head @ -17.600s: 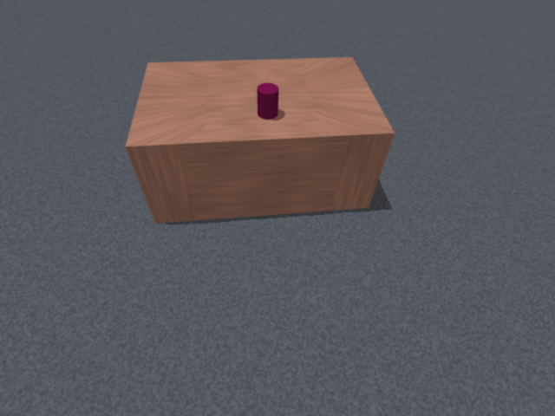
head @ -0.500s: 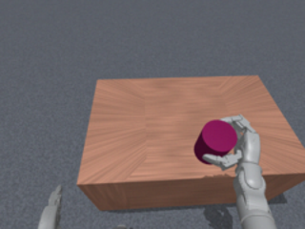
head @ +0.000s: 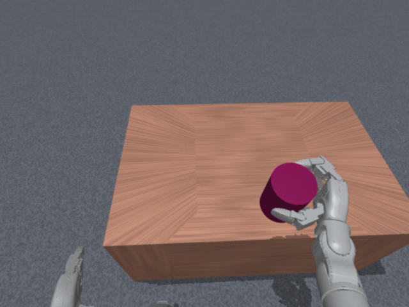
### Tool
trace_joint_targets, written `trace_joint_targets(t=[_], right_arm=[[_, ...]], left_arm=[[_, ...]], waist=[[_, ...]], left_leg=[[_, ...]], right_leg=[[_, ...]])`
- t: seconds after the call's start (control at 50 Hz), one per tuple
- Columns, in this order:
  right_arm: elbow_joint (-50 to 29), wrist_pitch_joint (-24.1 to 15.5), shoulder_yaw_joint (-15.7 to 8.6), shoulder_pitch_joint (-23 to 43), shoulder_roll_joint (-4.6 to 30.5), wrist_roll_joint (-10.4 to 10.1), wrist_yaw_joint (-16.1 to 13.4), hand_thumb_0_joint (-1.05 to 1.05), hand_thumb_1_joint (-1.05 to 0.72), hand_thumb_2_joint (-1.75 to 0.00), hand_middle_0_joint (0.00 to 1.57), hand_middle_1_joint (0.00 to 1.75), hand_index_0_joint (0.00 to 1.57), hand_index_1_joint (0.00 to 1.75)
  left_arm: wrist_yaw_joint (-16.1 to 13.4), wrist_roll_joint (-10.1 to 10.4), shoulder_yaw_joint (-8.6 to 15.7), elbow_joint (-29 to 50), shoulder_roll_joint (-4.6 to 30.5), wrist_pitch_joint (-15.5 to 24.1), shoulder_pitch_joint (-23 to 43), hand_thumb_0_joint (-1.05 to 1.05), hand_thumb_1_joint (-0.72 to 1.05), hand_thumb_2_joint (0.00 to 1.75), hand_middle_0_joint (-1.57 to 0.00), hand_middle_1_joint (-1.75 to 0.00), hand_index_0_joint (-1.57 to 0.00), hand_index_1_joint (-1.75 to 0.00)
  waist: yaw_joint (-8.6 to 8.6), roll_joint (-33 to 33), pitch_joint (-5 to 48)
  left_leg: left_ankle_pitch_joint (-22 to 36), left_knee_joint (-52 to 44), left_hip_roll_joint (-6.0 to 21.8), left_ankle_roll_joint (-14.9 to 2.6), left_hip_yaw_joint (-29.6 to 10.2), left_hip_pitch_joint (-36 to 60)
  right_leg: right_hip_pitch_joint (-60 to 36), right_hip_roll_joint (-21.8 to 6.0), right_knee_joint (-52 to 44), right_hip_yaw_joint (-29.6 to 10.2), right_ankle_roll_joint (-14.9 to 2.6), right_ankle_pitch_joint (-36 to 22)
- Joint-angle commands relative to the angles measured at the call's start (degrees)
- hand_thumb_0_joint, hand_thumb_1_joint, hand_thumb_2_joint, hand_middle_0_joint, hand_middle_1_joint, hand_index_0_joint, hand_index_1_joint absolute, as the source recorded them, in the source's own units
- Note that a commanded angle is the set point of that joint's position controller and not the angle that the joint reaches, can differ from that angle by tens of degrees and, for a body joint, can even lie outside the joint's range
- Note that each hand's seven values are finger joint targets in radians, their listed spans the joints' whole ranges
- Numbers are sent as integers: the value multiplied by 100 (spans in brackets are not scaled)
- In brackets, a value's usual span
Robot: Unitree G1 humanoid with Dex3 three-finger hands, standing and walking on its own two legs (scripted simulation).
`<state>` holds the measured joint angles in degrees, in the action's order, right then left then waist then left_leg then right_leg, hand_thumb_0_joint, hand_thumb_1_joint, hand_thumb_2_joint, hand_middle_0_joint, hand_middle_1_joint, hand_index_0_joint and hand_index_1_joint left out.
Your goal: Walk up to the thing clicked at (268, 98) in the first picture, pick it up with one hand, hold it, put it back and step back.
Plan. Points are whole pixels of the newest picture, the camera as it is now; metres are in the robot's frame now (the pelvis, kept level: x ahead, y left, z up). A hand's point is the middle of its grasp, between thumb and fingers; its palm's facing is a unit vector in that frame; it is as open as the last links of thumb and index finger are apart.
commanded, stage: hold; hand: right
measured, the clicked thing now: (285, 194) +0.34 -0.15 +0.03
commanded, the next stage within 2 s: crouch in 0.68 s
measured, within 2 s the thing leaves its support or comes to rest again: neither
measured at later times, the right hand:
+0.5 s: hand (301, 185) +0.34 -0.17 +0.06, palm faces +0.18 +0.98 +0.01, open 11.4 cm
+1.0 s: hand (300, 187) +0.35 -0.18 +0.04, palm faces +0.22 +0.97 +0.02, open 11.4 cm
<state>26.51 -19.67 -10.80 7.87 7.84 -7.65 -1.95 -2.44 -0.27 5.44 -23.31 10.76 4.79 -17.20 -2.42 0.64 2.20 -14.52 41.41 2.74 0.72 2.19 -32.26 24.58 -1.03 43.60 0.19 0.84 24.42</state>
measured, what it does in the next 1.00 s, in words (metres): stands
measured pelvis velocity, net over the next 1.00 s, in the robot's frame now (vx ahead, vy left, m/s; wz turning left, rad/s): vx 0.00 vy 0.00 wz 0.00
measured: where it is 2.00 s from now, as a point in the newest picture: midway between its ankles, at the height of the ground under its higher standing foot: outside the picture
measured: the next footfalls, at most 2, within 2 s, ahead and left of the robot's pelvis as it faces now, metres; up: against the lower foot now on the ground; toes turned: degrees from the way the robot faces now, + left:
none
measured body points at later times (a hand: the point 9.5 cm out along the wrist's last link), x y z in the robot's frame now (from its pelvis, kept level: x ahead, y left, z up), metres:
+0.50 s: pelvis +0.00 +0.00 +0.00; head +0.04 -0.01 +0.45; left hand +0.16 +0.26 -0.06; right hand +0.33 -0.23 +0.06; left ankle +0.07 +0.13 -0.71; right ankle -0.02 -0.13 -0.71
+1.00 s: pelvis +0.00 +0.00 +0.00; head +0.04 -0.01 +0.45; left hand +0.16 +0.26 -0.06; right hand +0.33 -0.23 +0.04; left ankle +0.07 +0.13 -0.71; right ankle -0.02 -0.13 -0.71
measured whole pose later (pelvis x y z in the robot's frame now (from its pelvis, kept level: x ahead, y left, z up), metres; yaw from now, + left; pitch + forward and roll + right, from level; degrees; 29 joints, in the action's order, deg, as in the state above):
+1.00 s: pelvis +0.00 +0.00 +0.00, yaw +0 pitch +6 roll +0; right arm 29.5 -20.4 -12.0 10.1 8.3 -7.5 -2.4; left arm -2.3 -0.3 5.3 -23.3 10.6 4.7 -16.6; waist -2.7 0.9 2.7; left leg -15.1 42.2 2.8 0.8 2.3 -33.5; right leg 25.9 -0.9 44.4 0.0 0.7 24.9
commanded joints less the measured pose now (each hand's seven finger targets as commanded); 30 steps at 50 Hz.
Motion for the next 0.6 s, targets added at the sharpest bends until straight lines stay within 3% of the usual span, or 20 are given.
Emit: trace_joint_targets(t=[0.0, 0.04, 0.06, 0.08, 0.16, 0.18, 0.22, 0.26, 0.28, 0.32, 0.34, 0.36, 0.42, 0.44, 0.46, 0.5, 0.52, 0.54, 0.56, 0.58], right_arm=[[-1564, -619, -33, 1699, 742, 11, -57, 0, 3, -129, 121, 142, 128, 142], [-1452, -638, 68, 1705, 671, 19, -13, 0, 7, -129, 121, 143, 128, 143], [-1447, -620, 238, 1632, 508, 30, 31, 0, 7, -130, 121, 143, 128, 143], [-1382, -562, 316, 1549, 426, 18, 56, 0, 7, -131, 121, 144, 128, 144], [-1113, -436, -154, 1218, 838, 6, 43, 0, 6, -132, 122, 145, 130, 145], [-1081, -399, -309, 1058, 1026, 8, 29, 0, 5, -133, 123, 146, 131, 146], [-1477, -457, -130, 1570, 807, -43, -3, 0, 1, -131, 124, 145, 131, 145], [-1699, -517, -356, 1767, 1056, -56, -70, 0, 1, -130, 123, 144, 130, 144], [-1749, -531, -308, 1901, 1033, -45, -80, 0, 1, -130, 123, 143, 129, 143], [-1583, -562, -113, 1774, 856, 0, -82, 0, 3, -128, 122, 142, 129, 142], [-1256, -518, 20, 1634, 675, -17, -53, 0, 5, -127, 120, 140, 127, 140], [-1316, -516, 99, 1588, 610, -3, -8, 0, 5, -127, 120, 140, 126, 140], [-1276, -458, 408, 1555, 309, 8, 94, 0, 8, -128, 119, 141, 126, 141], [-1321, -434, 199, 1591, 560, 3, 89, 0, 7, -129, 120, 142, 127, 142], [-1359, -410, 69, 1497, 667, 6, 67, 0, 7, -129, 120, 142, 127, 142], [-1307, -386, -75, 1453, 825, 21, 28, 0, 7, -129, 121, 143, 128, 143], [-1301, -395, -238, 1358, 950, 9, -5, 0, 5, -129, 121, 142, 128, 142], [-1572, -438, -163, 1666, 891, -16, -40, 0, 4, -129, 122, 142, 128, 142], [-1582, -464, -283, 1626, 972, -23, -88, 0, 2, -129, 123, 143, 129, 143], [-1594, -471, -402, 1640, 1076, -8, -129, 0, 2, -130, 123, 144, 130, 144]], left_arm=[[-59, -2, 180, 873, 650, 262, 104, 0, -54, 5, -4, -5, -4, -5], [-57, 9, 41, 957, 470, 282, 349, 0, -55, 5, -4, -5, -4, -5], [-53, 1, -47, 1101, 438, 307, 513, 0, -55, 5, -4, -5, -4, -5], [-74, 8, 107, 1171, 639, 319, 490, 0, -55, 5, -4, -5, -4, -5], [-80, 4, 172, 866, 747, 236, 97, 0, -55, 5, -4, -5, -4, -5], [-87, 10, 345, 854, 952, 223, 94, 0, -55, 5, -4, -5, -4, -5], [-82, -14, 466, 778, 996, 216, 44, 0, -54, 4, -4, -5, -5, -5], [-116, 9, 661, 958, 1179, 248, 237, 0, -55, 5, -4, -5, -4, -5], [-104, 12, 464, 946, 975, 246, 221, 0, -55, 5, -4, -5, -4, -5], [-128, 15, 518, 1056, 969, 274, 297, 0, -54, 5, -4, -5, -4, -5], [-122, 17, 370, 817, 842, 265, 74, 0, -55, 5, -4, -5, -4, -5], [-74, 18, 105, 816, 584, 253, 89, 0, -54, 5, -4, -5, -4, -5], [-73, 23, 58, 1059, 570, 296, 428, 0, -54, 5, -4, -5, -4, -5], [-103, 8, 301, 1001, 834, 284, 322, 0, -55, 4, -4, -5, -4, -5], [-84, 8, 134, 1020, 736, 265, 248, 0, -55, 4, -4, -5, -4, -5], [-74, 14, 187, 922, 777, 220, 159, 0, -54, 4, -4, -5, -5, -4], [-76, 16, 339, 857, 887, 202, 116, 0, -54, 4, -4, -5, -4, -4], [-84, 11, 432, 903, 981, 198, 121, 0, -54, 4, -4, -5, -4, -4], [-86, 1, 510, 903, 1060, 198, 147, 0, -54, 4, -4, -5, -4, -4], [-93, -4, 484, 1033, 1059, 204, 168, 0, -54, 5, -4, -5, -4, -5]], waist=[[45, -107, 1375], [50, -161, 1480], [43, -23, 1495], [-19, 103, 1525], [69, -90, 1535], [93, -56, 1523], [-64, -88, 1451], [5, -8, 1564], [0, 75, 1429], [-59, 177, 1539], [-106, 266, 1273], [11, 118, 1231], [-31, 127, 1499], [-39, -47, 1631], [60, -120, 1651], [88, -245, 1542], [97, -221, 1577], [28, -180, 1521], [60, -137, 1525], [68, -92, 1632]], left_leg=[[777, -447, -138, -48, 20, 1403], [830, -408, -136, -65, 4, 1438], [752, -428, -136, -50, 8, 1477], [674, -438, -156, -49, 26, 1432], [912, -442, -130, -46, 35, 1552], [970, -420, -143, -48, 66, 1540], [902, -442, -134, -36, 50, 1409], [796, -481, -128, -27, 33, 1533], [708, -507, -130, -16, 29, 1485], [812, -454, -144, -21, 34, 1480], [854, -438, -172, -23, 80, 1315], [796, -426, -153, -42, 67, 1308], [881, -381, -152, -49, 54, 1395], [940, -382, -146, -55, 49, 1425], [1003, -388, -140, -59, 53, 1533], [952, -384, -144, -70, 67, 1487], [1021, -395, -131, -66, 57, 1537], [943, -432, -141, -57, 67, 1505], [926, -424, -137, -55, 56, 1536], [955, -429, -148, -56, 54, 1586]], right_leg=[[187, 137, -776, -6, -62, -1185], [200, 123, -732, -3, -49, -1281], [226, 118, -732, -2, -67, -1158], [187, 102, -779, -21, -72, -1073], [213, 139, -762, 7, -43, -1332], [200, 130, -788, -10, -36, -1429], [150, 131, -754, 5, -57, -1262], [85, 137, -790, 0, -70, -1133], [149, 137, -789, 0, -86, -1041], [67, 118, -750, -22, -89, -1156], [143, 96, -754, -55, -83, -1272], [248, 104, -766, -46, -78, -1236], [105, 95, -752, -32, -60, -1332], [73, 106, -746, -24, -44, -1400], [31, 119, -772, -15, -25, -1499], [105, 116, -798, -33, 2, -1527], [126, 134, -769, -8, -14, -1524], [105, 124, -807, -13, -27, -1393], [111, 125, -797, -13, -26, -1363], [66, 120, -786, -22, -29, -1411]])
